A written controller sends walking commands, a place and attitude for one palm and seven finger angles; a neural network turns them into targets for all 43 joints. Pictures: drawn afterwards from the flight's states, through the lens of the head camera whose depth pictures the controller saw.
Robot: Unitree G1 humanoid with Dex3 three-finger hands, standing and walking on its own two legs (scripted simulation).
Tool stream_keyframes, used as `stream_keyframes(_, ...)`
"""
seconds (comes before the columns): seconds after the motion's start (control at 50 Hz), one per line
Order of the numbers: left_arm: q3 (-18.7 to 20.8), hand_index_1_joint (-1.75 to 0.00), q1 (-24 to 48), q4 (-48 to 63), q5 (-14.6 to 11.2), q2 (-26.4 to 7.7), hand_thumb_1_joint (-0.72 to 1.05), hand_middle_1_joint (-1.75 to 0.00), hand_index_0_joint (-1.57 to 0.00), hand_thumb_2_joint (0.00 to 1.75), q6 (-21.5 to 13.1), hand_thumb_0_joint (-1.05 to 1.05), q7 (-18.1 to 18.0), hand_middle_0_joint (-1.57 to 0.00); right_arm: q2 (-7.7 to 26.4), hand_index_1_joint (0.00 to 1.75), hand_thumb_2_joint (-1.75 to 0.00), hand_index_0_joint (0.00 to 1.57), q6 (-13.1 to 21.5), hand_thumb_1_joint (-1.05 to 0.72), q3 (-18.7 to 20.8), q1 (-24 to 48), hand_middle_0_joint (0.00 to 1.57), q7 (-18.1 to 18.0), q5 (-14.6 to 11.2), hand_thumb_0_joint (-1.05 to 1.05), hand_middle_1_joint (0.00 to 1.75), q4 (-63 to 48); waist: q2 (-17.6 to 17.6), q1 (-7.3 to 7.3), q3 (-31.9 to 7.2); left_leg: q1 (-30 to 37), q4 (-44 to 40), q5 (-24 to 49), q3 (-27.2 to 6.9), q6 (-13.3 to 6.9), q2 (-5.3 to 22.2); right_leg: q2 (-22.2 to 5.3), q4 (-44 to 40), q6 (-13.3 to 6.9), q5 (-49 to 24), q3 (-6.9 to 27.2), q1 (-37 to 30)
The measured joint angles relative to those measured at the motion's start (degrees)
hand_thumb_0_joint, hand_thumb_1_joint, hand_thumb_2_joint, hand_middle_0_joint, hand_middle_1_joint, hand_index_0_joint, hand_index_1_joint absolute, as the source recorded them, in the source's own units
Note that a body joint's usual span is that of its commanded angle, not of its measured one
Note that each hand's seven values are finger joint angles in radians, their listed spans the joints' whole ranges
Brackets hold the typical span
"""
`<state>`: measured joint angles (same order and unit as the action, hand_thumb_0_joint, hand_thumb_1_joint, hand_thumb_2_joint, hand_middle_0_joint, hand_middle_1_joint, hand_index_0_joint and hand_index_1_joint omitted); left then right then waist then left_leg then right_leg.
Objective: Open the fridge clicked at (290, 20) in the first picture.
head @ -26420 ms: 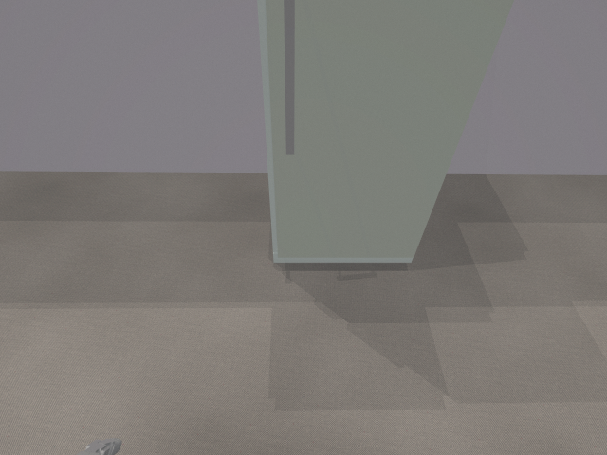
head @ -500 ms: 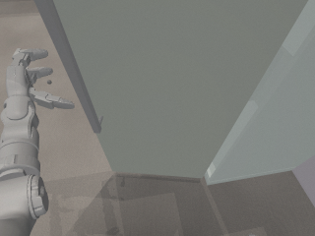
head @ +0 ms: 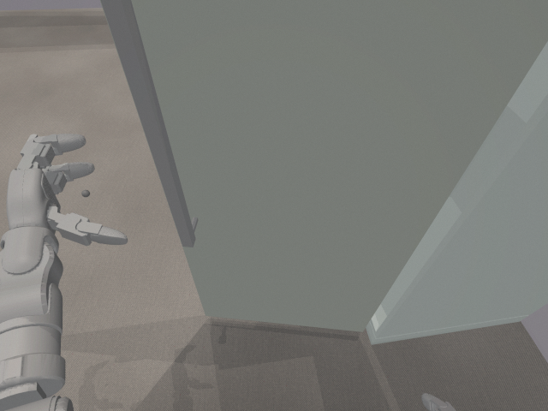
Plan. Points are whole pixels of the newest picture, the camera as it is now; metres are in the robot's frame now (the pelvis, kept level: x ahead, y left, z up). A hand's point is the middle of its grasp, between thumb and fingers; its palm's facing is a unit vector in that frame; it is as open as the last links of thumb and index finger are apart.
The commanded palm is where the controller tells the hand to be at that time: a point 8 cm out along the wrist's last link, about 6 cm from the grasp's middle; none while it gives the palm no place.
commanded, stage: slip the hand off the handle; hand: left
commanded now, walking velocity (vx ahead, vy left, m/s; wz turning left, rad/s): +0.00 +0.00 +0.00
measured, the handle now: (168, 149) +0.48 +0.20 +0.12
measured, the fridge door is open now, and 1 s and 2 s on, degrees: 76 76 76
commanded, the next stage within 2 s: draw the hand back to the body in 0.76 s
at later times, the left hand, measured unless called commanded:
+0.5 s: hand (71, 228) +0.30 +0.27 +0.14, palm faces +0.35 -0.92 -0.18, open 14.7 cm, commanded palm +0.26 +0.31 +0.15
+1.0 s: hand (73, 225) +0.30 +0.27 +0.15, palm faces +0.15 -0.99 -0.03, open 14.7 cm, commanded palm +0.25 +0.31 +0.16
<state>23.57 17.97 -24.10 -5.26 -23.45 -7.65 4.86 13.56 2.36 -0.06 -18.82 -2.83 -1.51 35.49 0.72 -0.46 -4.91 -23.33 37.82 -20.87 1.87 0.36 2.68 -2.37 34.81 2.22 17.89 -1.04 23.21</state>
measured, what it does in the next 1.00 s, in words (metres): stands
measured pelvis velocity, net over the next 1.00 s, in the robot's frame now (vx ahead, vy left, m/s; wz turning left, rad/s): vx -0.01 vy -0.03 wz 0.02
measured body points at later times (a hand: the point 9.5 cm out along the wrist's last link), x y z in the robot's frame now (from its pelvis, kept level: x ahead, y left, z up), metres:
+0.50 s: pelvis -0.03 -0.02 +0.00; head -0.03 -0.03 +0.45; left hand +0.27 +0.32 +0.16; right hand +0.14 -0.25 -0.09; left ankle -0.02 +0.12 -0.72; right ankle -0.01 -0.15 -0.72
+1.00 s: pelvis -0.01 -0.03 +0.00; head -0.01 -0.03 +0.45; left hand +0.29 +0.32 +0.15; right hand +0.13 -0.28 -0.09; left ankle -0.02 +0.12 -0.72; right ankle -0.01 -0.15 -0.72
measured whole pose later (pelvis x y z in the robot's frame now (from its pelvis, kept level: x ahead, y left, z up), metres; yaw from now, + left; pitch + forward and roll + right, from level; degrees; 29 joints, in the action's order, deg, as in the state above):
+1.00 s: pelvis -0.01 -0.03 +0.00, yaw +1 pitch +3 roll +0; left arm 27.5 12.5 -23.5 -17.1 -26.4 -1.7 22.7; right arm 15.8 7.9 -1.7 -16.4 -7.7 -3.7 37.3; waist 1.2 0.1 -3.6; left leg -19.4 36.3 -19.3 0.3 2.0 3.2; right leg -1.7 36.0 0.5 18.4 -2.5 20.1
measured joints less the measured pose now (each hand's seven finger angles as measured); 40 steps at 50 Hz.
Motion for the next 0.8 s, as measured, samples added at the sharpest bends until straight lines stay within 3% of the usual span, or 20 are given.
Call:
stream_keyframes(0.2,-3.9,-1.16,-2.3,4.4,-1.2,1.1,-0.55,-1.15,-0.25,0.20,5.4,-0.02,0.4,-0.26,-0.3,0.30,-0.90,0.20,2.4,-0.90,-1.9,5.0,0.20,-1.9,-0.6,0.01,0.30,-0.3,0.4,2.20,0.8,2.1,-0.3,1.5,-1.6,0.1,-0.9,-0.8,0.0,-0.2,-0.6,-1.6,-2.8)
stream_keyframes(0.32,-5.0,-1.15,-3.6,5.9,-1.2,1.9,-0.55,-1.15,-0.25,0.20,4.4,-0.02,0.2,-0.26,-0.3,0.30,-0.90,0.20,4.3,-0.90,-2.7,6.4,0.20,-2.6,-0.4,0.01,0.30,-0.5,0.2,2.73,1.8,2.6,-0.9,2.5,-2.1,0.5,-0.9,-0.8,0.4,-0.6,-0.9,-2.0,-3.0)
stream_keyframes(0.52,-3.1,-1.16,-1.1,1.6,-1.4,-0.5,-0.55,-1.15,-0.25,0.20,3.5,-0.02,1.2,-0.26,0.3,0.30,-0.90,0.20,5.8,-0.90,-3.1,5.4,0.20,-3.7,-0.4,0.01,0.30,2.0,0.3,2.10,2.9,2.7,-1.5,3.5,-3.0,1.7,-0.1,0.0,0.8,-1.7,-1.0,-2.8,-2.8)
stream_keyframes(0.68,0.1,-1.16,-0.4,-2.0,-3.4,-2.7,-0.55,-1.15,-0.25,0.20,2.3,-0.02,4.5,-0.26,1.6,0.30,-0.90,0.20,5.9,-0.90,-1.9,3.2,0.20,-3.8,-0.7,0.01,0.30,3.2,0.7,1.14,2.4,1.8,-1.7,3.3,-2.3,2.0,0.5,0.5,1.5,-2.1,-0.7,-2.2,-1.1)
stream_keyframes(0.8,1.8,-1.15,-2.4,-1.1,-3.9,-2.5,-0.55,-1.15,-0.25,0.20,1.7,-0.02,4.9,-0.26,2.4,0.30,-0.90,0.20,5.6,-0.90,-0.7,1.8,0.20,-3.5,-0.8,0.01,0.30,2.8,0.6,0.88,2.1,1.2,-1.2,2.6,-1.8,2.1,0.6,0.7,2.4,-2.1,0.0,-1.6,-0.2)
